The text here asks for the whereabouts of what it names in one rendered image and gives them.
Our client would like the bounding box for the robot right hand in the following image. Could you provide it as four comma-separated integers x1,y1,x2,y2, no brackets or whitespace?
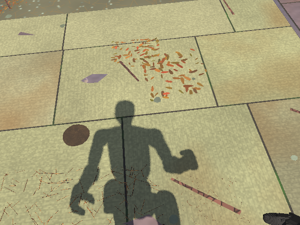
262,212,300,225

